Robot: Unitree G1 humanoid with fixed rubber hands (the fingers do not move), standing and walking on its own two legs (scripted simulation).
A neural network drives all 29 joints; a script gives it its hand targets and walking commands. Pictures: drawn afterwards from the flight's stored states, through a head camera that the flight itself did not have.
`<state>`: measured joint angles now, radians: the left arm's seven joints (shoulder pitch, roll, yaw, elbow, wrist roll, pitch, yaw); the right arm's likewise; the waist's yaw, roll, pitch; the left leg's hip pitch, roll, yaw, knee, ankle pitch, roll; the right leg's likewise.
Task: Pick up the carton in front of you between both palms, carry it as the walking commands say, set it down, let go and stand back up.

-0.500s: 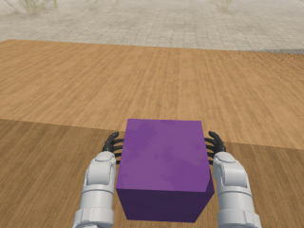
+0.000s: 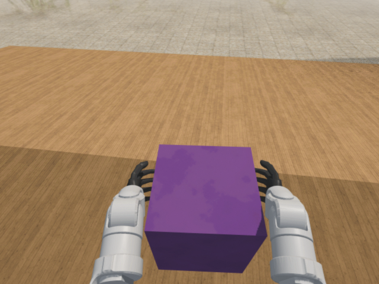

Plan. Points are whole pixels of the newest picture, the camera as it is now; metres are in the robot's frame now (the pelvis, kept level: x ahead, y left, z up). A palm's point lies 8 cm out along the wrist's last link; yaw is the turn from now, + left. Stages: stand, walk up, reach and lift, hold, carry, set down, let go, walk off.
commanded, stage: hold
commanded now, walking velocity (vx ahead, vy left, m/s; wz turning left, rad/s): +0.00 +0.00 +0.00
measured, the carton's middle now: (202, 211) +0.29 +0.00 -0.02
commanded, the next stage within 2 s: carry in 0.46 s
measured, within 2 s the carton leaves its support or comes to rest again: neither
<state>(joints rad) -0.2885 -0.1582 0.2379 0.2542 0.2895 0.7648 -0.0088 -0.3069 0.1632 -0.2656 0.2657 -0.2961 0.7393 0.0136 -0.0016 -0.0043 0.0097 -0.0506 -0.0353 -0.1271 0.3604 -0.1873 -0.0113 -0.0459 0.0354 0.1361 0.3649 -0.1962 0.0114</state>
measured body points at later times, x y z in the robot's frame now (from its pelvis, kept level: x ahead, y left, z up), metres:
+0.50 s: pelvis +0.00 +0.00 +0.00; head -0.04 +0.00 +0.45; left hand +0.30 +0.15 +0.04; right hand +0.31 -0.15 +0.05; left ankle +0.02 +0.13 -0.74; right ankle +0.01 -0.13 -0.74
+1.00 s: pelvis +0.17 -0.01 -0.01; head +0.14 -0.01 +0.44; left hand +0.42 +0.14 +0.08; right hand +0.42 -0.16 +0.07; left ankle +0.12 +0.08 -0.75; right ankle +0.07 -0.11 -0.69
